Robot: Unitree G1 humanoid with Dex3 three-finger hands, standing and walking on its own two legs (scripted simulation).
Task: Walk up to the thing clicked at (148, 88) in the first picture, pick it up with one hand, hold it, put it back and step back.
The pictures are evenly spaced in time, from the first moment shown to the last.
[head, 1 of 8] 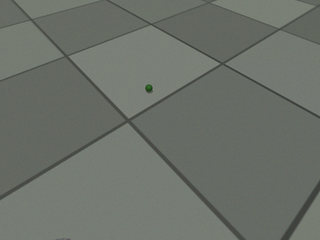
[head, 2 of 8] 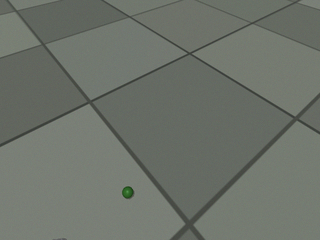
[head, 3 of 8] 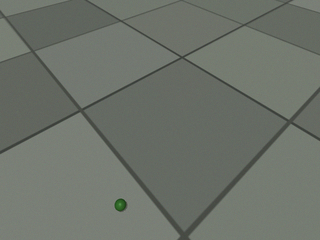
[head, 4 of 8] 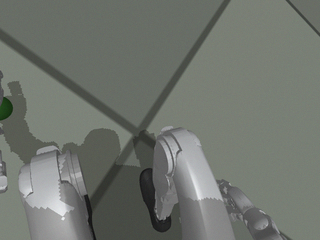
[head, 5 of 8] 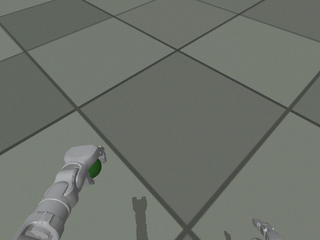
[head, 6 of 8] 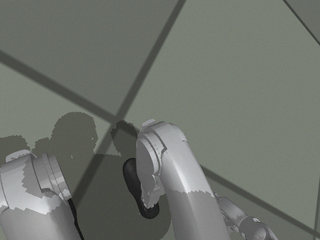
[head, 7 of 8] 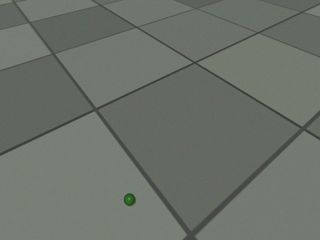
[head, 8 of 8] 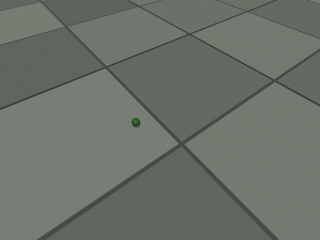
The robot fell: no
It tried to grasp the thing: yes
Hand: left
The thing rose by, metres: 0.69
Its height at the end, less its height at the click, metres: +0.00
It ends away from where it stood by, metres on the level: 0.01
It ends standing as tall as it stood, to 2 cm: yes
